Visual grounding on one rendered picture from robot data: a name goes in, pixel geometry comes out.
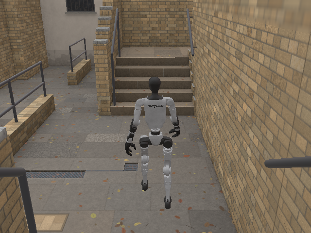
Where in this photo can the stairs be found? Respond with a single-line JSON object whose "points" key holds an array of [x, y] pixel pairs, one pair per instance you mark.
{"points": [[132, 83]]}

